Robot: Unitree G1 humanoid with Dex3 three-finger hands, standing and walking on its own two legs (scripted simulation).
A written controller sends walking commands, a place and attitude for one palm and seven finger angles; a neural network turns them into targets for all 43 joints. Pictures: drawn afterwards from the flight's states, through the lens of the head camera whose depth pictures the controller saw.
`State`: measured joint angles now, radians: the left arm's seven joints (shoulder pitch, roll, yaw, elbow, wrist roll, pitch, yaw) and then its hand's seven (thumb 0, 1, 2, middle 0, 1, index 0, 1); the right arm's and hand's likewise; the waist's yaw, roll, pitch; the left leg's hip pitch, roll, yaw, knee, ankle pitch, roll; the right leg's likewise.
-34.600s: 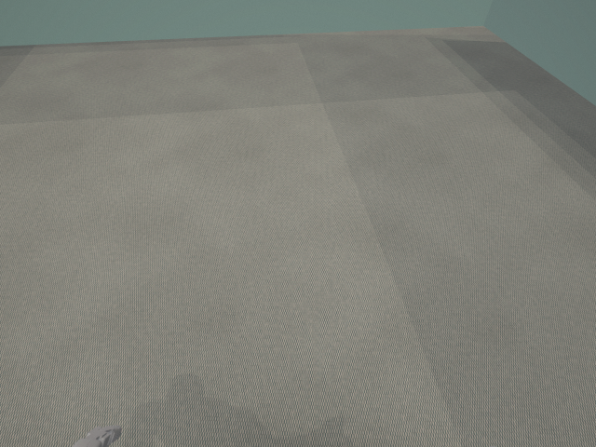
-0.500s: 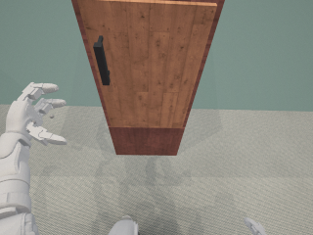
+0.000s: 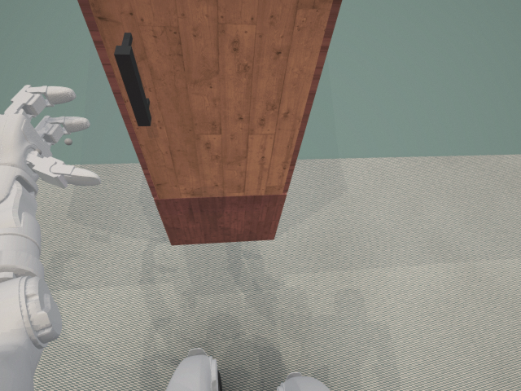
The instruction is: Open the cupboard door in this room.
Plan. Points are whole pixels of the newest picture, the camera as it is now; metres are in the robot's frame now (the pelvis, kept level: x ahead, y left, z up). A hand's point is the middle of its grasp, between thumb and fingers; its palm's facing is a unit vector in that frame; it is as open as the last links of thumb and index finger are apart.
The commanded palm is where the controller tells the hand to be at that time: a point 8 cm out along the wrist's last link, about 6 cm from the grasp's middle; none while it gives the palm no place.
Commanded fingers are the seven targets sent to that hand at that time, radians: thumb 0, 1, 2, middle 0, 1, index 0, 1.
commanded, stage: move the hooked fingers beside the handle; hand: left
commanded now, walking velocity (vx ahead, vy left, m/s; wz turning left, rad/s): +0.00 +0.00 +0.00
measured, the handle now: (136, 82) +0.60 +0.20 +0.09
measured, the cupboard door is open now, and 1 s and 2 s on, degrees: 0 0 0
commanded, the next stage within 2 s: slide the fingers in behind the handle in 1.24 s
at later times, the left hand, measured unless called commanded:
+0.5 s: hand (85, 99) +0.54 +0.27 +0.10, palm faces +0.08 -1.00 +0.01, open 14.0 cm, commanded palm +0.52 +0.30 +0.09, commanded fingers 0.00 -0.50 0.30 -0.30 -1.20 -0.30 -1.20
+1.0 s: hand (89, 108) +0.53 +0.26 +0.09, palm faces +0.07 -1.00 +0.01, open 14.0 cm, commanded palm +0.52 +0.30 +0.08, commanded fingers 0.00 -0.50 0.30 -0.30 -1.20 -0.30 -1.20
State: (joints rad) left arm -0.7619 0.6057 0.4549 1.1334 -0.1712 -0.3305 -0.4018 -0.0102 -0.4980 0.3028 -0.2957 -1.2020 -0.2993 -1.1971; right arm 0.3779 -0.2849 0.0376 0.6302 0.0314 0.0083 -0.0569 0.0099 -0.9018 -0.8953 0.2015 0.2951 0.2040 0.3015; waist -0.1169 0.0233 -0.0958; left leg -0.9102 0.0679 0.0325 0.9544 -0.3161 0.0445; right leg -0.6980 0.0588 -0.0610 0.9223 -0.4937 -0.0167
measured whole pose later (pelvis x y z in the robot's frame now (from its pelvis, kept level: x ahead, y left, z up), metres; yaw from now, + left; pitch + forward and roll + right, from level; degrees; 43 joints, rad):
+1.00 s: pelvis +0.02 +0.00 -0.01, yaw -1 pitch +21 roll -5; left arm -0.98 0.72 0.47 1.28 -0.09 -0.29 -0.36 -0.01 -0.50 0.30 -0.29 -1.20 -0.30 -1.20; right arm 0.40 -0.28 0.05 0.61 0.01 0.10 -0.03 0.00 -0.90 -0.90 0.20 0.30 0.20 0.30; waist -0.18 0.03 -0.11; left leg -1.03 0.08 0.02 1.02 -0.36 0.04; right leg -0.80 0.08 -0.07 0.94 -0.52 -0.02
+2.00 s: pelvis +0.01 +0.00 -0.01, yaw -1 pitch +21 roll -5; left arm -1.00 0.62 0.43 1.26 -0.08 -0.33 -0.25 -0.01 -0.50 0.30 -0.29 -1.20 -0.30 -1.20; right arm 0.42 -0.27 0.04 0.64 0.00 0.08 -0.01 0.01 -0.90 -0.90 0.20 0.30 0.20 0.30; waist -0.19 0.05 -0.11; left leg -1.05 0.08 0.01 1.03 -0.36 0.04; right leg -0.83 0.08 -0.07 0.97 -0.52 -0.02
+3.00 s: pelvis +0.02 -0.02 -0.01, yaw -1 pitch +21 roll -4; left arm -0.99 0.57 0.42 1.25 -0.06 -0.34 -0.17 -0.01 -0.50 0.30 -0.29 -1.20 -0.30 -1.20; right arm 0.42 -0.27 0.03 0.64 -0.01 0.07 0.01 0.01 -0.90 -0.90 0.20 0.29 0.20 0.30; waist -0.19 0.05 -0.11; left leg -1.04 0.09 0.01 1.04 -0.37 0.02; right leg -0.83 0.09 -0.07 0.99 -0.54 -0.04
